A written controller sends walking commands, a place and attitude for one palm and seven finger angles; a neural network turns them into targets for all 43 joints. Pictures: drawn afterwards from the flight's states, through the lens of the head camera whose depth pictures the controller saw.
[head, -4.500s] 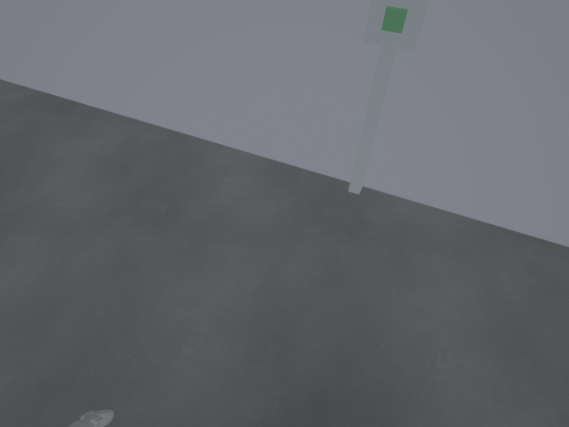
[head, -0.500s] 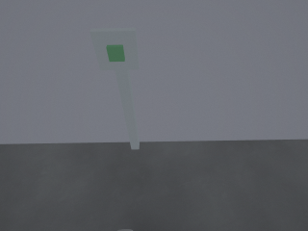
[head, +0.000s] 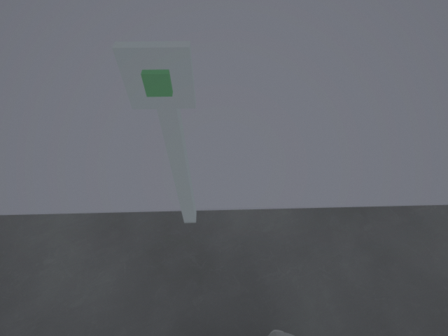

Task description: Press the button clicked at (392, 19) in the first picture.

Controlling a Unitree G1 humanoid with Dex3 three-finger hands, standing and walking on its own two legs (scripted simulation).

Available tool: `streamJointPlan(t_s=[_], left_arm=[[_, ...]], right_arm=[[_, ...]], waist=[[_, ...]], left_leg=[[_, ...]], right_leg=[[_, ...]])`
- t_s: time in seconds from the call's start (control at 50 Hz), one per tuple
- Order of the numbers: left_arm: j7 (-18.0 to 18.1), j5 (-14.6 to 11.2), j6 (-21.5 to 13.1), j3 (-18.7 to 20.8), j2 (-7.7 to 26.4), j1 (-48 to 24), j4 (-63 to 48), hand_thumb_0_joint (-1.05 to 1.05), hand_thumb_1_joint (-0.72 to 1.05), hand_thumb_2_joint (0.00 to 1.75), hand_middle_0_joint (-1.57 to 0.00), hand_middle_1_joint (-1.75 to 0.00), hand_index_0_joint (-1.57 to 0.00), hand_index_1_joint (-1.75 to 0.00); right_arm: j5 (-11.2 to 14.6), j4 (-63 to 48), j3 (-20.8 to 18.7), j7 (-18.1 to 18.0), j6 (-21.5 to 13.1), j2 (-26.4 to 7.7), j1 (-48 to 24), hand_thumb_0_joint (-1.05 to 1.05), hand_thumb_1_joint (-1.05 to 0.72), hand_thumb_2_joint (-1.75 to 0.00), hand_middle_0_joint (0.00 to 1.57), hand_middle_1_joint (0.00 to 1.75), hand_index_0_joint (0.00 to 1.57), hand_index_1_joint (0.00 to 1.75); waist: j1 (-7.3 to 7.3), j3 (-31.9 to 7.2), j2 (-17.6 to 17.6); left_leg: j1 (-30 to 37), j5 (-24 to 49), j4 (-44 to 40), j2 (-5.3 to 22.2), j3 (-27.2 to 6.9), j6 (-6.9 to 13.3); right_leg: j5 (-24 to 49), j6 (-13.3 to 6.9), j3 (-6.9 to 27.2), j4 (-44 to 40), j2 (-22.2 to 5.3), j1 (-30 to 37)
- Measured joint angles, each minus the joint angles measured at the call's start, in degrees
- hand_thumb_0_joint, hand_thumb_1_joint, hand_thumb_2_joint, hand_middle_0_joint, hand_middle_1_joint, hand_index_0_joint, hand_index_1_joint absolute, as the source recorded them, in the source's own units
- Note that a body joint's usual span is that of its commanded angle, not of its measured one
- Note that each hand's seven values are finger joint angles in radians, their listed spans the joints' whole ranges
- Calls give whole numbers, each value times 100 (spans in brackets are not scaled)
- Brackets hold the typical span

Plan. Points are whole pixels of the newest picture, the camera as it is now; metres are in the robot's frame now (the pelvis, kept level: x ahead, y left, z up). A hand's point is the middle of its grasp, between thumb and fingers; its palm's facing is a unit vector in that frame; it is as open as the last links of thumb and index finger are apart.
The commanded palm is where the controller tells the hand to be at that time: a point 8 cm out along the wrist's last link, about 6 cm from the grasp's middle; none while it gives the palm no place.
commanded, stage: take the last steps up to it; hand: left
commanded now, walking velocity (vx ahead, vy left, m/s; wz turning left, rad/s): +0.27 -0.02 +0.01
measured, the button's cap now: (157, 82) +0.68 +0.19 +0.07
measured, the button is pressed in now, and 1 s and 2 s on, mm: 0 0 0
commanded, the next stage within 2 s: come to a stop and stand still in 0.30 s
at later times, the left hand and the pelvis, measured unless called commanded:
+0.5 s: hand out of the picture +0.14 +0.18 -0.19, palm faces +0.07 -0.99 -0.11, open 7.3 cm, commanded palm none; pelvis +0.17 +0.02 +0.00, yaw +0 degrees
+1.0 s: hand (159, 277) +0.27 +0.16 -0.16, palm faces -0.04 -0.96 -0.28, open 7.3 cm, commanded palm none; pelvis +0.18 -0.03 -0.01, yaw -2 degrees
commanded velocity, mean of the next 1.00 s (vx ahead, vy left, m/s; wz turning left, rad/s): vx -0.02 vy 0.00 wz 0.01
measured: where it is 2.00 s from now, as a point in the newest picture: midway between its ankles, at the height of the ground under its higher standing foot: outside the picture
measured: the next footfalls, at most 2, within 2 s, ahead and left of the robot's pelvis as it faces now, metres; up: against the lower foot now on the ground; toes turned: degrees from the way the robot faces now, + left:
right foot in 0.04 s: +0.12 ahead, -0.13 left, +0.00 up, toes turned -8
left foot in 0.40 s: +0.25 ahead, +0.11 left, +0.00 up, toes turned +10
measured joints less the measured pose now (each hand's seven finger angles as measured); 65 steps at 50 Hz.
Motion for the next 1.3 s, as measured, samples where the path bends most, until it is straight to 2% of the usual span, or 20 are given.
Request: streamJointPlan(t_s=[0.04, 0.1, 0.14, 0.18, 0.28, 0.4, 0.44, 0.48, 0.52, 0.6, 0.74, 0.82, 0.88, 0.92, 0.94, 0.98, 1.02, 1.12, 1.2, 1.3], left_arm=[[-4, 13, -131, -1, 25, -80, -78, 1, 91, 90, -20, -30, -20, -30], [70, -14, -327, -15, -61, -193, -113, 0, 91, 90, -20, -30, -20, -30], [128, -26, -340, -42, -132, -123, -106, 0, 91, 90, -20, -30, -20, -30], [236, -26, -342, -10, -151, -1, -56, 0, 93, 90, -20, -30, -20, -30], [230, 15, -320, -95, -132, 332, 179, 0, 94, 90, -20, -30, -20, -30], [179, -7, -221, -129, -170, 686, 404, 0, 92, 90, -20, -30, -20, -30], [180, -31, -120, -117, -121, 729, 468, 0, 92, 90, -20, -30, -20, -30], [222, -46, -13, -132, -111, 683, 506, 0, 92, 90, -20, -30, -20, -30], [258, -62, 25, -148, -98, 567, 507, 1, 92, 90, -20, -30, -20, -30], [290, -49, 137, -125, -56, 322, 296, 1, 91, 90, -20, -30, -20, -30], [316, 3, 350, 77, 236, -110, -174, 0, 91, 90, -20, -30, -20, -30], [314, -5, 383, 98, 306, -292, -333, 0, 91, 90, -20, -30, -20, -30], [311, -19, 305, 50, 252, -349, -399, 0, 91, 90, -20, -30, -20, -30], [300, -10, 189, -8, 225, -295, -434, 0, 91, 90, -20, -30, -20, -30], [310, 9, 114, -33, 213, -255, -422, 0, 91, 90, -20, -30, -20, -30], [308, 19, 70, -119, 44, -251, -348, 0, 91, 90, -20, -30, -20, -30], [294, 15, 57, -185, -88, -197, -325, 0, 91, 90, -20, -30, -20, -30], [320, 7, 74, -170, -210, -136, -322, 0, 92, 90, -20, -30, -20, -30], [304, 32, 66, -131, -138, -87, -333, 0, 92, 90, -21, -30, -21, -30], [288, 28, 83, -84, -5, 45, -212, 0, 91, 90, -21, -30, -21, -30]], right_arm=[[22, 65, -14, 18, 18, -1, 109, 0, -91, -90, 20, 30, 20, 30], [85, 129, -29, 55, 137, -76, -16, 1, -91, -90, 20, 30, 20, 30], [75, 88, -66, 76, 188, -138, -210, 1, -91, -90, 20, 30, 20, 30], [51, -41, -92, 86, 182, -194, -440, 1, -91, -90, 20, 30, 20, 30], [56, -462, -112, 119, 110, -258, -1002, 1, -91, -90, 20, 30, 19, 30], [71, -715, -40, 168, -47, -246, -1419, 0, -91, -90, 20, 30, 19, 30], [43, -738, -5, 139, -121, -149, -1482, 0, -91, -90, 20, 30, 19, 30], [30, -747, 71, 53, -128, -74, -1506, 0, -91, -90, 20, 30, 19, 30], [47, -694, 142, -34, -93, 7, -1520, 0, -91, -90, 20, 30, 20, 30], [134, -664, 62, -175, -2, 3, -1650, -2, -94, -90, 21, 30, 20, 30], [96, -681, -47, -173, 200, -76, -1607, -1, -93, -90, 21, 30, 20, 30], [56, -662, -111, -124, 274, -146, -1475, -1, -92, -90, 21, 30, 20, 30], [34, -641, -156, -67, 324, -233, -1378, 0, -91, -90, 21, 30, 20, 30], [59, -625, -173, -20, 350, -277, -1270, 0, -91, -90, 20, 30, 20, 30], [84, -622, -175, 2, 365, -294, -1220, 0, -91, -90, 20, 30, 20, 30], [107, -620, -198, 17, 466, -412, -1191, 0, -91, -90, 20, 30, 20, 30], [99, -607, -201, 19, 570, -474, -1167, 0, -91, -90, 20, 30, 20, 30], [91, -589, -199, 81, 591, -513, -1052, 0, -91, -90, 20, 30, 20, 30], [89, -587, -174, 108, 579, -494, -991, 0, -91, -90, 20, 30, 19, 30], [121, -623, -107, 82, 452, -465, -1043, 0, -91, -90, 20, 30, 19, 30]], waist=[[-7, 11, 26], [45, 101, 181], [88, 74, 192], [104, 15, 179], [120, -104, 75], [299, -76, -51], [332, -51, -265], [338, -24, -312], [329, 32, -321], [308, 155, -308], [216, 287, -279], [148, 297, -182], [102, 271, -39], [101, 186, -11], [110, 125, -21], [63, 130, 216], [58, 97, 292], [111, 46, 273], [210, 12, 154], [336, -20, -10]], left_leg=[[-99, -405, 568, 92, -14, -64], [-1008, -844, 2876, 195, -342, 125], [-1640, -533, 3945, 194, -414, 188], [-2125, -163, 4195, 257, -381, 160], [-2619, 259, 3017, 344, -192, 23], [-2087, 846, 1226, 223, -19, 69], [-1996, 693, 1358, 89, 119, 374], [-1854, 548, 1314, 47, 200, 524], [-1640, 624, 1020, -2, 236, 550], [-1344, 817, 486, -39, 325, 574], [-1269, 868, 354, 101, 322, 459], [-1320, 822, 490, 181, 281, 349], [-1402, 752, 681, 236, 268, 243], [-1511, 631, 944, 227, 294, 143], [-1605, 495, 1144, 204, 306, 81], [-1806, -324, 1694, 121, -66, 10], [-2018, -689, 2423, -67, -366, -26], [-2246, -312, 3502, -203, -594, -166], [-2005, -277, 3014, -139, -582, -200], [-1334, 9, 1369, -109, -478, -134]], right_leg=[[320, -112, -63, -558, 76, 318], [133, -273, -215, -193, 190, 382], [0, -289, -263, -404, 257, 631], [93, -250, -289, -778, 326, 899], [144, -204, -306, -1418, 388, 1433], [-379, 46, -265, -1169, 359, 1837], [-901, 7, -100, -410, 198, 1636], [-1339, -11, 140, 652, 240, 1213], [-1333, 41, 243, 1171, 239, 894], [-1001, 167, 400, 1405, 196, 378], [-729, 242, 643, 2302, 324, -292], [-796, 203, 584, 1725, 286, -71], [-705, 125, 447, 689, 236, 379], [5, 96, 375, -363, 167, 836], [-105, 61, 384, -601, 130, 944], [-264, -35, 320, -454, 198, 907], [-197, -95, 322, -511, 181, 931], [67, -124, 280, -870, 107, 1051], [184, -106, 224, -1011, 39, 1037], [237, 0, 216, -949, -6, 896]])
